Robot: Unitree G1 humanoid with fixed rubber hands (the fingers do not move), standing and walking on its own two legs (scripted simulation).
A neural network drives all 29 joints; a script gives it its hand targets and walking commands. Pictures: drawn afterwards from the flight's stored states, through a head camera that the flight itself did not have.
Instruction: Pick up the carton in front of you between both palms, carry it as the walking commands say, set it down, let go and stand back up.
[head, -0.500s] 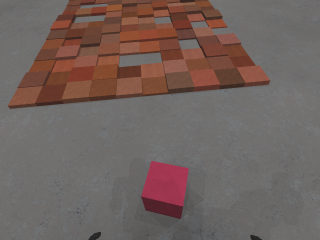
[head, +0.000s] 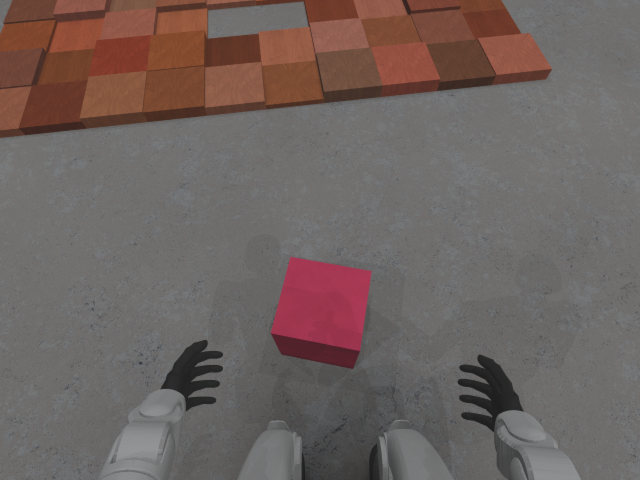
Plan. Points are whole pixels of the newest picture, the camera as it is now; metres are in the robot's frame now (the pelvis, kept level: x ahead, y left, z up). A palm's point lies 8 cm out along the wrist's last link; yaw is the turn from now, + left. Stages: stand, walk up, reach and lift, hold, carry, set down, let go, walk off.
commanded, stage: reach and lift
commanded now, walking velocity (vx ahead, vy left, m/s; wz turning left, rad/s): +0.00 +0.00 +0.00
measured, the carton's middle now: (323, 315) +0.48 +0.02 -0.58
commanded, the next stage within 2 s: none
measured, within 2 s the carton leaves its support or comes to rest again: neither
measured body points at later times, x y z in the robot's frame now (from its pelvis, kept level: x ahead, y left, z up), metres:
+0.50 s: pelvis -0.06 +0.02 -0.04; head +0.21 +0.03 +0.32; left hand +0.46 +0.21 -0.14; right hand +0.39 -0.18 -0.14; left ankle +0.03 +0.11 -0.67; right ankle +0.03 -0.12 -0.67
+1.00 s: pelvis -0.02 +0.01 -0.08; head +0.32 +0.03 +0.22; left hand +0.54 +0.20 -0.22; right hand +0.46 -0.18 -0.22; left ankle +0.03 +0.11 -0.67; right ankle +0.04 -0.13 -0.67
